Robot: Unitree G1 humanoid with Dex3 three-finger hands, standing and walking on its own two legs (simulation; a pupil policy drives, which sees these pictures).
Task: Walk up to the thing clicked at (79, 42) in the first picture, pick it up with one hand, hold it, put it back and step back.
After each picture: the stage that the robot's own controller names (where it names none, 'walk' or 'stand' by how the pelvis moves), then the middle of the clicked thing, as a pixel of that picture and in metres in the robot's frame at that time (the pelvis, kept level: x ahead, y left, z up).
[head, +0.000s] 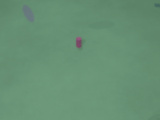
stand; (78, 42) +1.42 +0.06 -0.72
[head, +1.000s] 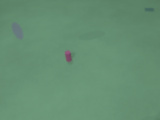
walk; (68, 56) +1.28 +0.28 -0.70
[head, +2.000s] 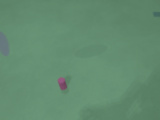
walk; (62, 83) +0.81 +0.30 -0.71
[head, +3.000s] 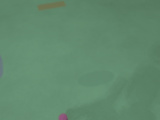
walk; out of the picture +0.51 +0.20 -0.71
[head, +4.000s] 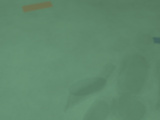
stand; out of the picture +0.38 +0.21 -0.71
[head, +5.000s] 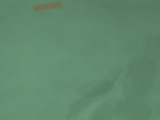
stand; out of the picture +0.38 +0.19 -0.72
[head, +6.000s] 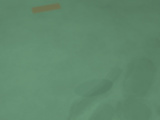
stand; out of the picture +0.39 +0.19 -0.73
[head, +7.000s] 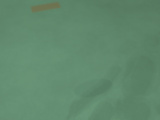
stand; out of the picture +0.38 +0.19 -0.73
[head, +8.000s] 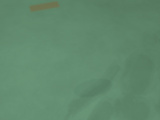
go down; out of the picture +0.37 +0.19 -0.73
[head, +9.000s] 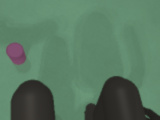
go down; (16, 54) +0.46 +0.23 -0.31
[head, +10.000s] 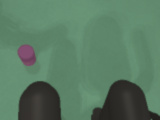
close in; (27, 56) +0.46 +0.22 -0.31
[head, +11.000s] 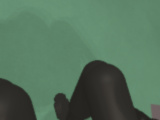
close in; out of the picture +0.45 +0.28 -0.23
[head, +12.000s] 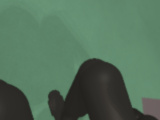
close; out of the picture +0.45 +0.29 -0.23
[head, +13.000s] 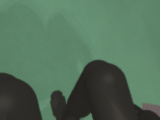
lift; out of the picture +0.40 +0.26 -0.23
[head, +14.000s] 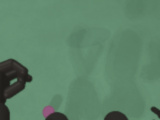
close; (49, 113) +0.32 +0.19 -0.51
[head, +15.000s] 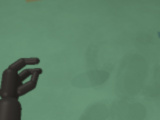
close; out of the picture +0.29 +0.19 -0.68
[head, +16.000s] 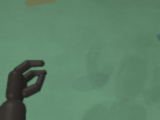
stand; out of the picture +0.28 +0.19 -0.68
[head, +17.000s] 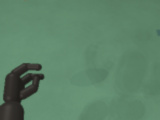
stand; out of the picture +0.29 +0.19 -0.68
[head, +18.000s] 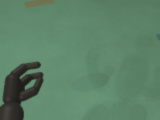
hold; out of the picture +0.28 +0.20 -0.68
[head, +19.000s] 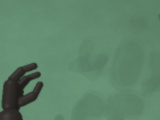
stand; out of the picture +0.30 +0.19 -0.63
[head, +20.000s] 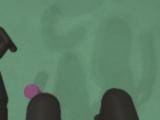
crouch; (33, 92) +0.35 +0.21 -0.38
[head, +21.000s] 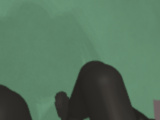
lower; out of the picture +0.33 +0.25 -0.24
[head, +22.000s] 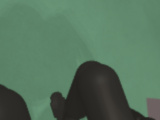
lower; out of the picture +0.33 +0.26 -0.24
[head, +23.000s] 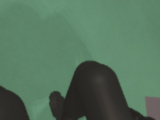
lower; out of the picture +0.33 +0.26 -0.24
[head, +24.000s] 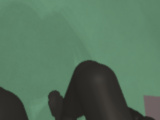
lower; out of the picture +0.33 +0.26 -0.24
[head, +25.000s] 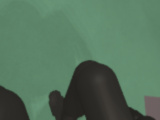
loosen; out of the picture +0.33 +0.26 -0.25
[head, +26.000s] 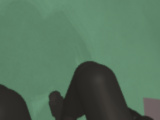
withdraw; out of the picture +0.33 +0.26 -0.25
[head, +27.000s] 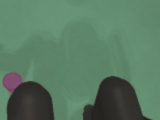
walk; (13, 83) +0.35 +0.23 -0.29
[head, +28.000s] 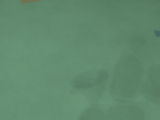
stand; out of the picture +0.29 +0.18 -0.65
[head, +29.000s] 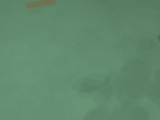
stand; out of the picture +0.29 +0.19 -0.67
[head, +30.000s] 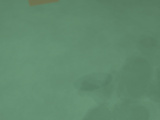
stand; out of the picture +0.29 +0.19 -0.67
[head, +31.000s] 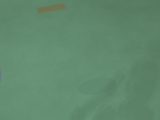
walk; out of the picture +0.31 +0.19 -0.72
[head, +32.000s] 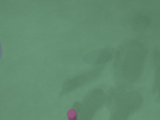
walk; (72, 115) +0.40 +0.10 -0.71
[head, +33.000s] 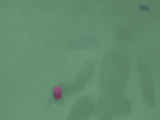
walk; (57, 93) +0.60 +0.15 -0.71
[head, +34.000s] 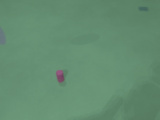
stand; (60, 76) +0.89 +0.28 -0.70
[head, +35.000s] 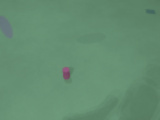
stand; (66, 73) +0.92 +0.18 -0.72
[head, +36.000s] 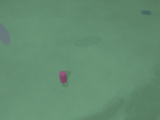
stand; (63, 77) +0.92 +0.21 -0.72
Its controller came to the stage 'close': yes
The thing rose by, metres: 0.02
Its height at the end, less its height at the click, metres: +0.00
